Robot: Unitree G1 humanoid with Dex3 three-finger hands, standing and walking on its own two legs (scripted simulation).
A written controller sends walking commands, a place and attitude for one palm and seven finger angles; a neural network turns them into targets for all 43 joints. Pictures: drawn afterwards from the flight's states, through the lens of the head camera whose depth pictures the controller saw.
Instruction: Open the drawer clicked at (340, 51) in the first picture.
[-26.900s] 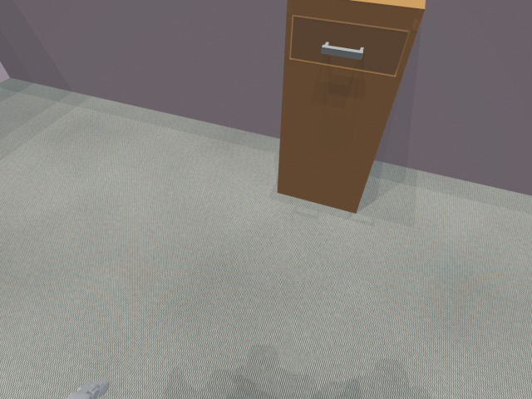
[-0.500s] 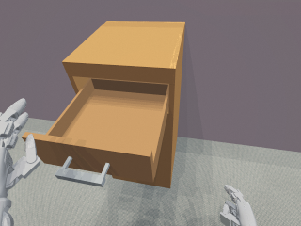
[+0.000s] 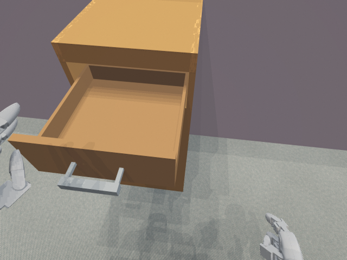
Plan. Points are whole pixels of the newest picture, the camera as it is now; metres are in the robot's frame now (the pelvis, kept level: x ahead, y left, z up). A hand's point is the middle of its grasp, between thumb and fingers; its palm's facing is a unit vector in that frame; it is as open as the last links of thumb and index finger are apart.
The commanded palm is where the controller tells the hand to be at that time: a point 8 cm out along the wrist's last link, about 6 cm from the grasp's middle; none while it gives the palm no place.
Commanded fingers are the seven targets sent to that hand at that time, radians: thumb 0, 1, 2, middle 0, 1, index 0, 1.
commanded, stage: step back with the hand held close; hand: left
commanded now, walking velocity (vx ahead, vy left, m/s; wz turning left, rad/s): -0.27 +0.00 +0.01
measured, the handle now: (93, 177) +0.29 +0.20 +0.03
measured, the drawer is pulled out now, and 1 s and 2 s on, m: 0.30 0.30 0.30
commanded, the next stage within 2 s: stop stepping back and stand still in 0.60 s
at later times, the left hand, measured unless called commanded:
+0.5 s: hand out of the picture +0.09 +0.22 +0.21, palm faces +0.40 -0.80 -0.45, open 7.4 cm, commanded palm +0.03 +0.27 +0.21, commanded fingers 0.00 0.90 0.90 -0.20 -0.30 -0.20 -0.30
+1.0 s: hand out of the picture -0.03 +0.22 +0.21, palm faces +0.46 -0.79 -0.41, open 7.4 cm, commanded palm -0.09 +0.26 +0.21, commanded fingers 0.00 0.90 0.90 -0.20 -0.30 -0.20 -0.30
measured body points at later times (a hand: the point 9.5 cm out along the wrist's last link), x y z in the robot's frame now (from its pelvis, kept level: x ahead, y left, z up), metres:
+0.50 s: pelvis -0.10 -0.01 +0.00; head -0.10 -0.01 +0.45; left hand +0.06 +0.26 +0.23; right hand +0.06 -0.25 -0.09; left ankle -0.10 +0.12 -0.68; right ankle -0.06 -0.10 -0.74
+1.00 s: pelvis -0.21 -0.02 +0.00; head -0.23 -0.02 +0.45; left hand -0.06 +0.26 +0.23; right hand -0.07 -0.25 -0.09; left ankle -0.23 +0.09 -0.72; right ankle -0.14 -0.10 -0.73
